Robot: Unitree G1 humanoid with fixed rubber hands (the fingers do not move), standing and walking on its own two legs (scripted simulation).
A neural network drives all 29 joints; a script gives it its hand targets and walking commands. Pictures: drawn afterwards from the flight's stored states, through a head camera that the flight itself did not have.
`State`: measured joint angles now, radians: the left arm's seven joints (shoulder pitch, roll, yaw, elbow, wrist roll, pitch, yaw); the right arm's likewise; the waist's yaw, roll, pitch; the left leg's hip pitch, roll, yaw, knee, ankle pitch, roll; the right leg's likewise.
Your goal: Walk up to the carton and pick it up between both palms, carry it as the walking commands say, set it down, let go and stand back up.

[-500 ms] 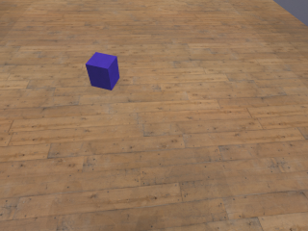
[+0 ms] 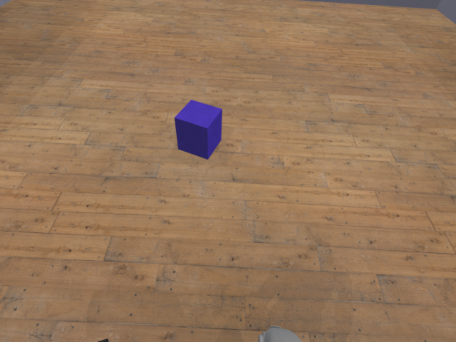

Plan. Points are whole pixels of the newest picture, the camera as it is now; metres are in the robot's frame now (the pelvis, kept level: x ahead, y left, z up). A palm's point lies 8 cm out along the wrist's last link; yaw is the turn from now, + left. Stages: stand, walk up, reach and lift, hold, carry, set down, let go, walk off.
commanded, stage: walk up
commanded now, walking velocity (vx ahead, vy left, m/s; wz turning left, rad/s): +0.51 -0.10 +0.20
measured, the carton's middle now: (199, 129) +1.39 +0.08 -0.65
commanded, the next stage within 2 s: none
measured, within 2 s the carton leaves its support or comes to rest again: neither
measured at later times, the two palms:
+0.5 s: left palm out of the picture +0.14 +0.17 -0.12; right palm (324, 227) +0.39 -0.26 -0.13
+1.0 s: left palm (114, 167) +0.60 +0.29 -0.12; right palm (292, 209) +0.45 -0.19 -0.12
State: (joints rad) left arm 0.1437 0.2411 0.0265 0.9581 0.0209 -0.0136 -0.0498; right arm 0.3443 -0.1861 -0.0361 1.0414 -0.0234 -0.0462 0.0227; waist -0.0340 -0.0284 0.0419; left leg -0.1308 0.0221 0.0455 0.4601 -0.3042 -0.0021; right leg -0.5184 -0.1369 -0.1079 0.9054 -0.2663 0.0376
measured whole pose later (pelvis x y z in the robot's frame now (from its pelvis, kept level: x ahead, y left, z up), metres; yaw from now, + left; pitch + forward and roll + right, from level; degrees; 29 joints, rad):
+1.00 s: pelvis +0.50 +0.05 +0.01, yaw +3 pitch -2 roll +0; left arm 0.12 0.22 0.06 0.95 0.02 0.00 -0.04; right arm 0.40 -0.18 -0.03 1.10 -0.01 -0.07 0.00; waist -0.06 -0.04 0.06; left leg -0.06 0.01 0.16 0.36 -0.27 0.04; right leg -0.59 -0.15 -0.07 0.91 -0.11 0.03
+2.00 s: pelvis +0.87 +0.09 +0.00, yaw +3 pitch -2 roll +0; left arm 0.18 0.20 0.05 1.03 0.00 0.02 0.00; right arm 0.28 -0.14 -0.03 1.08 -0.02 -0.05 -0.02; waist -0.03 -0.07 0.08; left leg -0.18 0.03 0.15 0.42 -0.21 0.03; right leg -0.40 -0.10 -0.04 0.80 -0.29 0.02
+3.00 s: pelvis +0.94 +0.20 +0.01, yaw -14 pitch +1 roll +0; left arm 0.23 0.30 0.08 0.98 0.05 0.03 -0.02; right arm 0.31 -0.18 -0.01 0.98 -0.03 -0.02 0.00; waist 0.00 -0.02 0.02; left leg -0.15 0.05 0.15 0.36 -0.23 -0.01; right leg -0.56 -0.07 -0.01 1.07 -0.29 0.02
